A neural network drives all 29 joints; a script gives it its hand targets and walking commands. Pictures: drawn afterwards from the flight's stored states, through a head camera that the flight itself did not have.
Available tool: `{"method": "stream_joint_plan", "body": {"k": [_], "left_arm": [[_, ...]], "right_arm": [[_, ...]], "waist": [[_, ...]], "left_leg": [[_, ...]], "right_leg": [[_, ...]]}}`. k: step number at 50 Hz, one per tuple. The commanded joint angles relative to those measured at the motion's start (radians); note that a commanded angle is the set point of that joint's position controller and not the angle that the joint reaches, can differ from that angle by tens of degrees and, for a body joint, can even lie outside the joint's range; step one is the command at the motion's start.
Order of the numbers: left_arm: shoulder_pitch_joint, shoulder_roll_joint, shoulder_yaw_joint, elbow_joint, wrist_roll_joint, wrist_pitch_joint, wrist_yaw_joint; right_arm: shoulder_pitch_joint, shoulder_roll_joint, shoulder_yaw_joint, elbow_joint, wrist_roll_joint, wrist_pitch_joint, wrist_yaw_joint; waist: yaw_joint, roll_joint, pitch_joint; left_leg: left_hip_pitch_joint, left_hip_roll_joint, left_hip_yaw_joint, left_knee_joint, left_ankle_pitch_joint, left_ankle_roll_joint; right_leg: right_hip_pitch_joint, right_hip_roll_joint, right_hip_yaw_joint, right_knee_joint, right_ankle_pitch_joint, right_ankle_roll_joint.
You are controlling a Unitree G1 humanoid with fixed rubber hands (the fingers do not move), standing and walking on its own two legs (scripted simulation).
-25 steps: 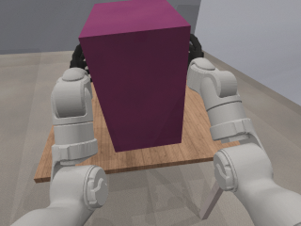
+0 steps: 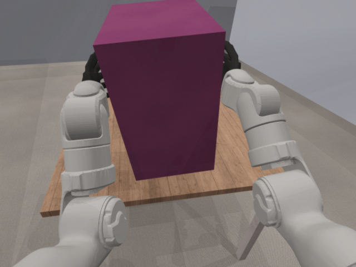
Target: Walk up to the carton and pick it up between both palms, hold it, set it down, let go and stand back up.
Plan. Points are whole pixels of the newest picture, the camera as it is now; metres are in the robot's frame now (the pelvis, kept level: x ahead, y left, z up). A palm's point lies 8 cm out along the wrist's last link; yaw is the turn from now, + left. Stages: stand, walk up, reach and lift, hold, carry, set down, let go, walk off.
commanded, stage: hold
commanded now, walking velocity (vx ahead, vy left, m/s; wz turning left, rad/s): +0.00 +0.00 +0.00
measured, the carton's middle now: (164, 89) +0.39 +0.01 +0.27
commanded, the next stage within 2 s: none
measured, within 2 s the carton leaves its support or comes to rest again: neither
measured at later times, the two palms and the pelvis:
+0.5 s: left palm (94, 89) +0.35 +0.14 +0.29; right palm (229, 77) +0.36 -0.12 +0.31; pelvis +0.00 +0.00 +0.00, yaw +0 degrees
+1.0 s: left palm (93, 90) +0.35 +0.14 +0.29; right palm (229, 78) +0.36 -0.12 +0.31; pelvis +0.00 +0.00 +0.00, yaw +0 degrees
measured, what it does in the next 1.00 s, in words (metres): stands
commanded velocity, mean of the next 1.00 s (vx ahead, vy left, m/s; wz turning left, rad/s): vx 0.00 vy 0.00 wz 0.00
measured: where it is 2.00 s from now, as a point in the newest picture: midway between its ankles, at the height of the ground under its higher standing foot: outside the picture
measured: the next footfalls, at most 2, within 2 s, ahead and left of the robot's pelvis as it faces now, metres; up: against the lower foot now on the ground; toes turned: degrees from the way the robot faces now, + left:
none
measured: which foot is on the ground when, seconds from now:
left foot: down 0.00-1.00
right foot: down 0.00-1.00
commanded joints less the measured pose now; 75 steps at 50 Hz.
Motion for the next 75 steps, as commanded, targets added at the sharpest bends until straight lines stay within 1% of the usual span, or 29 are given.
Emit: {"method": "stream_joint_plan", "body": {"k": [1,4,8,12,13,14,16,20,23,27,31,34,36,41,44,46,50,53,56,59,60,63,65,66,68,69,72,74,75], "left_arm": [[-0.807,-0.406,-0.422,-0.157,-0.200,-0.086,-0.139],[-0.791,-0.410,-0.429,-0.147,-0.201,-0.083,-0.139],[-0.800,-0.417,-0.434,-0.152,-0.208,-0.087,-0.137],[-0.805,-0.413,-0.420,-0.137,-0.205,-0.091,-0.139],[-0.809,-0.405,-0.411,-0.132,-0.201,-0.091,-0.141],[-0.804,-0.404,-0.414,-0.134,-0.201,-0.090,-0.142],[-0.800,-0.404,-0.420,-0.153,-0.200,-0.088,-0.143],[-0.791,-0.409,-0.418,-0.140,-0.195,-0.085,-0.144],[-0.802,-0.412,-0.421,-0.150,-0.200,-0.090,-0.142],[-0.799,-0.413,-0.430,-0.173,-0.207,-0.089,-0.142],[-0.789,-0.406,-0.432,-0.163,-0.204,-0.082,-0.145],[-0.771,-0.409,-0.431,-0.165,-0.201,-0.077,-0.146],[-0.771,-0.407,-0.426,-0.161,-0.197,-0.077,-0.149],[-0.772,-0.411,-0.432,-0.168,-0.204,-0.072,-0.146],[-0.761,-0.410,-0.434,-0.181,-0.204,-0.076,-0.149],[-0.764,-0.405,-0.429,-0.173,-0.201,-0.072,-0.151],[-0.795,-0.412,-0.436,-0.153,-0.206,-0.073,-0.141],[-0.804,-0.407,-0.423,-0.132,-0.205,-0.082,-0.135],[-0.808,-0.412,-0.419,-0.136,-0.205,-0.087,-0.134],[-0.795,-0.407,-0.418,-0.150,-0.203,-0.089,-0.140],[-0.801,-0.409,-0.426,-0.158,-0.206,-0.088,-0.141],[-0.803,-0.405,-0.421,-0.146,-0.203,-0.088,-0.143],[-0.803,-0.410,-0.429,-0.160,-0.206,-0.086,-0.140],[-0.798,-0.406,-0.422,-0.154,-0.203,-0.084,-0.141],[-0.777,-0.403,-0.411,-0.135,-0.194,-0.081,-0.145],[-0.778,-0.401,-0.413,-0.142,-0.196,-0.081,-0.146],[-0.807,-0.401,-0.416,-0.139,-0.199,-0.083,-0.142],[-0.804,-0.410,-0.425,-0.135,-0.206,-0.087,-0.139],[-0.811,-0.416,-0.434,-0.157,-0.212,-0.091,-0.136]], "right_arm": [[-0.746,0.394,0.185,-0.213,0.082,-0.050,0.051],[-0.729,0.388,0.184,-0.210,0.086,-0.048,0.051],[-0.745,0.386,0.178,-0.217,0.082,-0.050,0.053],[-0.745,0.397,0.181,-0.211,0.079,-0.047,0.051],[-0.744,0.396,0.179,-0.202,0.079,-0.046,0.050],[-0.737,0.391,0.174,-0.193,0.078,-0.045,0.048],[-0.730,0.386,0.175,-0.198,0.087,-0.045,0.048],[-0.732,0.392,0.178,-0.193,0.085,-0.048,0.052],[-0.745,0.396,0.183,-0.214,0.083,-0.052,0.052],[-0.730,0.404,0.191,-0.231,0.090,-0.052,0.049],[-0.730,0.392,0.191,-0.226,0.091,-0.046,0.045],[-0.720,0.390,0.190,-0.228,0.091,-0.046,0.044],[-0.728,0.394,0.195,-0.239,0.092,-0.048,0.043],[-0.727,0.392,0.195,-0.240,0.094,-0.043,0.043],[-0.720,0.397,0.207,-0.265,0.094,-0.045,0.038],[-0.721,0.398,0.206,-0.253,0.098,-0.041,0.037],[-0.737,0.383,0.180,-0.213,0.085,-0.041,0.048],[-0.752,0.389,0.175,-0.203,0.075,-0.047,0.056],[-0.736,0.388,0.165,-0.190,0.073,-0.045,0.059],[-0.733,0.397,0.182,-0.212,0.085,-0.046,0.053],[-0.735,0.398,0.181,-0.210,0.086,-0.046,0.051],[-0.739,0.398,0.184,-0.212,0.085,-0.046,0.050],[-0.738,0.395,0.180,-0.215,0.085,-0.046,0.052],[-0.731,0.393,0.182,-0.210,0.084,-0.045,0.052],[-0.724,0.390,0.183,-0.208,0.084,-0.046,0.051],[-0.728,0.389,0.187,-0.208,0.088,-0.047,0.050],[-0.742,0.390,0.176,-0.182,0.080,-0.047,0.054],[-0.749,0.394,0.178,-0.199,0.082,-0.050,0.057],[-0.754,0.394,0.179,-0.218,0.082,-0.053,0.057]], "waist": [[-0.001,0.072,-0.381],[-0.005,0.080,-0.378],[-0.005,0.085,-0.385],[-0.008,0.064,-0.392],[-0.002,0.060,-0.386],[-0.010,0.065,-0.385],[-0.008,0.081,-0.391],[0.000,0.075,-0.363],[-0.002,0.065,-0.400],[-0.004,0.069,-0.409],[-0.009,0.075,-0.395],[-0.007,0.077,-0.388],[-0.003,0.074,-0.383],[-0.002,0.075,-0.390],[-0.006,0.061,-0.408],[-0.002,0.061,-0.385],[-0.008,0.085,-0.357],[0.000,0.071,-0.360],[-0.006,0.083,-0.375],[-0.002,0.069,-0.415],[-0.006,0.078,-0.415],[-0.003,0.069,-0.391],[-0.009,0.078,-0.394],[-0.002,0.078,-0.390],[-0.001,0.061,-0.371],[0.003,0.063,-0.373],[-0.001,0.073,-0.358],[-0.001,0.074,-0.374],[-0.002,0.081,-0.400]], "left_leg": [[0.283,-0.024,0.016,0.025,0.196,-0.032],[0.286,-0.025,0.018,0.026,0.211,-0.035],[0.275,-0.021,0.015,0.023,0.188,-0.038],[0.289,-0.029,0.017,0.032,0.208,-0.030],[0.288,-0.028,0.016,0.030,0.205,-0.027],[0.293,-0.026,0.016,0.029,0.205,-0.031],[0.290,-0.024,0.013,0.028,0.212,-0.037],[0.266,-0.023,0.015,0.021,0.200,-0.034],[0.282,-0.025,0.016,0.026,0.200,-0.032],[0.305,-0.025,0.017,0.037,0.244,-0.032],[0.294,-0.026,0.015,0.034,0.239,-0.032],[0.296,-0.025,0.013,0.033,0.236,-0.039],[0.294,-0.027,0.016,0.033,0.231,-0.033],[0.305,-0.024,0.012,0.034,0.247,-0.036],[0.315,-0.028,0.015,0.040,0.276,-0.037],[0.310,-0.026,0.012,0.035,0.257,-0.035],[0.266,-0.019,0.013,0.019,0.165,-0.037],[0.252,-0.021,0.016,0.015,0.134,-0.033],[0.267,-0.022,0.016,0.023,0.174,-0.035],[0.295,-0.027,0.015,0.032,0.223,-0.031],[0.290,-0.028,0.014,0.034,0.232,-0.035],[0.287,-0.027,0.015,0.032,0.207,-0.032],[0.287,-0.025,0.015,0.032,0.214,-0.033],[0.286,-0.026,0.014,0.032,0.216,-0.031],[0.284,-0.023,0.015,0.031,0.210,-0.030],[0.283,-0.023,0.014,0.028,0.213,-0.031],[0.277,-0.023,0.017,0.023,0.173,-0.033],[0.272,-0.023,0.017,0.024,0.173,-0.032],[0.274,-0.020,0.014,0.026,0.192,-0.033]], "right_leg": [[-0.121,0.000,-0.007,-0.050,0.090,0.088],[-0.115,0.005,-0.008,-0.051,0.101,0.089],[-0.116,0.009,-0.011,-0.054,0.070,0.085],[-0.121,-0.003,-0.003,-0.054,0.108,0.093],[-0.120,-0.004,-0.005,-0.055,0.106,0.093],[-0.120,-0.002,-0.006,-0.053,0.102,0.092],[-0.111,0.003,-0.007,-0.052,0.098,0.088],[-0.110,0.002,-0.008,-0.051,0.093,0.086],[-0.105,0.003,-0.009,-0.051,0.094,0.089],[-0.110,0.002,-0.004,-0.050,0.129,0.089],[-0.107,-0.001,-0.003,-0.051,0.126,0.089],[-0.102,0.002,-0.004,-0.052,0.123,0.086],[-0.103,-0.002,-0.004,-0.053,0.123,0.088],[-0.110,0.000,-0.006,-0.051,0.126,0.087],[-0.096,-0.002,-0.001,-0.054,0.166,0.092],[-0.114,-0.003,-0.006,-0.052,0.146,0.090],[-0.123,0.001,-0.009,-0.054,0.056,0.083],[-0.122,0.002,-0.011,-0.053,0.036,0.084],[-0.120,0.003,-0.007,-0.052,0.069,0.085],[-0.107,0.001,-0.006,-0.051,0.115,0.091],[-0.111,0.002,-0.005,-0.053,0.120,0.090],[-0.123,-0.003,-0.007,-0.052,0.100,0.091],[-0.129,-0.001,-0.005,-0.052,0.098,0.088],[-0.122,-0.003,-0.006,-0.053,0.102,0.087],[-0.123,-0.004,-0.005,-0.053,0.106,0.089],[-0.116,-0.001,-0.007,-0.053,0.102,0.088],[-0.138,-0.001,-0.009,-0.057,0.063,0.086],[-0.128,0.001,-0.010,-0.055,0.062,0.085],[-0.119,0.003,-0.010,-0.051,0.076,0.083]]}}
